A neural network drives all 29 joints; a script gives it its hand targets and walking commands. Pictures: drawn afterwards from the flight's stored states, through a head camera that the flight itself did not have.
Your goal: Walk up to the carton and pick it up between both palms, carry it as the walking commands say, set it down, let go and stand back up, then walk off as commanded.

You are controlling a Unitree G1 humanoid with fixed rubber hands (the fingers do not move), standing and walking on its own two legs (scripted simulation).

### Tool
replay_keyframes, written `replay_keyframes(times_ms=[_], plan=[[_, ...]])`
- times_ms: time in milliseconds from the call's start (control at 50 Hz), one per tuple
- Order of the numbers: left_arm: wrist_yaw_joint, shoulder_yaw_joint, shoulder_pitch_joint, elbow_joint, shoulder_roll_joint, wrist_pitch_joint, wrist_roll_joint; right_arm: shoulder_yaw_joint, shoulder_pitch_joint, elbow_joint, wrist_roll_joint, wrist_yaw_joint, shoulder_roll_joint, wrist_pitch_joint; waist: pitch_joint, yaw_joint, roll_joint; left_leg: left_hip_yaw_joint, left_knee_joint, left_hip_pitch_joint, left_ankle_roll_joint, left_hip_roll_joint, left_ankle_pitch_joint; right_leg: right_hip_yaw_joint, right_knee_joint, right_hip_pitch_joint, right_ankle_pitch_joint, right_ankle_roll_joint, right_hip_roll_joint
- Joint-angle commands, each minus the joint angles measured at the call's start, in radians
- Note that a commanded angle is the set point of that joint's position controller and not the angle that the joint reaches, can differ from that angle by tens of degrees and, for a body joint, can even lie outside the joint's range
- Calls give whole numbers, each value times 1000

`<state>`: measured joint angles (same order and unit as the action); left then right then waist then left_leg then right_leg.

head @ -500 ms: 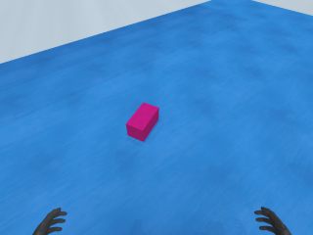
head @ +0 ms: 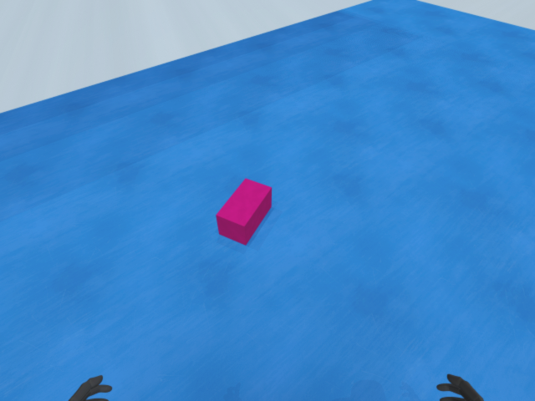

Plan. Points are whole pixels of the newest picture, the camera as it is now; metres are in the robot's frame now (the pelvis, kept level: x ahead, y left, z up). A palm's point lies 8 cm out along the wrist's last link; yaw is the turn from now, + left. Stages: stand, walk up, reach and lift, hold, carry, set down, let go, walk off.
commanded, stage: stand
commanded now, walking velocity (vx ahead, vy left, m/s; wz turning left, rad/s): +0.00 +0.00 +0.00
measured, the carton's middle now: (245, 210) +1.10 +0.11 -0.70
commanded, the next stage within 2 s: walk up in 0.62 s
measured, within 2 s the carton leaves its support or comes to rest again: neither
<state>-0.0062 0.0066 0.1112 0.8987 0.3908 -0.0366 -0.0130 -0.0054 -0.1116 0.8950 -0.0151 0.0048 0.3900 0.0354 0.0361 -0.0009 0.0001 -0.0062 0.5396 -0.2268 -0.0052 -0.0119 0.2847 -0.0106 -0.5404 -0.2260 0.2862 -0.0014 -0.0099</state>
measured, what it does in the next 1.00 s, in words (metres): stands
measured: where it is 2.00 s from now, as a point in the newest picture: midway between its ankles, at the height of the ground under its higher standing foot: (261, 369)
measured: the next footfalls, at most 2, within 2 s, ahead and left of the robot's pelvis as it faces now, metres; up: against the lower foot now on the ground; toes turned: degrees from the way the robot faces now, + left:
right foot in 1.40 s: +0.32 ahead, -0.09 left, +0.00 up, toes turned +1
left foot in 1.70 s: +0.37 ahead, +0.17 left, +0.00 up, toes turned +9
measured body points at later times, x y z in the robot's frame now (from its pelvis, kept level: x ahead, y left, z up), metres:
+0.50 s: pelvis +0.00 +0.00 +0.01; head +0.00 +0.00 +0.46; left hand +0.11 +0.31 -0.10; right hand +0.11 -0.31 -0.10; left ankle +0.00 +0.12 -0.73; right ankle +0.00 -0.12 -0.73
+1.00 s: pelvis +0.03 +0.01 +0.00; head +0.03 +0.01 +0.45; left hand +0.10 +0.36 -0.09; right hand +0.14 -0.33 -0.09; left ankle +0.03 +0.13 -0.72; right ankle +0.00 -0.12 -0.73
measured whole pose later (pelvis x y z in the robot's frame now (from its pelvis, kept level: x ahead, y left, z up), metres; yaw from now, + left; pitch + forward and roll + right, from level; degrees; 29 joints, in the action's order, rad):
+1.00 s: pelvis +0.03 +0.01 +0.00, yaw +4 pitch -1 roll -1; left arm -0.04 0.08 0.23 0.89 0.47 -0.07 -0.04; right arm -0.08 -0.21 0.91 -0.03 0.07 0.46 0.04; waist 0.01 -0.01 0.01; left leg 0.01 0.68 -0.30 0.05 -0.02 0.44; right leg -0.06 -0.48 -0.15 0.31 0.02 -0.02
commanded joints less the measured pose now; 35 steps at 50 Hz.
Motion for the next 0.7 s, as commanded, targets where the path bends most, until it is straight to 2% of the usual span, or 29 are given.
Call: replay_keyframes(times_ms=[0,320,680], plan=[[4,34,-48,-28,166,-11,1,-34,48,-29,1,-4,165,10,-67,1,1,90,-123,32,51,-91,-169,93,125,30,-169,49,-93],[6,26,-69,76,172,-3,1,-27,69,76,2,-6,170,2,-53,0,0,91,-218,82,37,-105,-169,95,219,79,-171,36,-108],[9,24,-64,112,179,3,2,-26,68,116,3,-8,176,-4,-50,0,1,92,-243,99,32,-112,-182,94,246,92,-182,31,-114]])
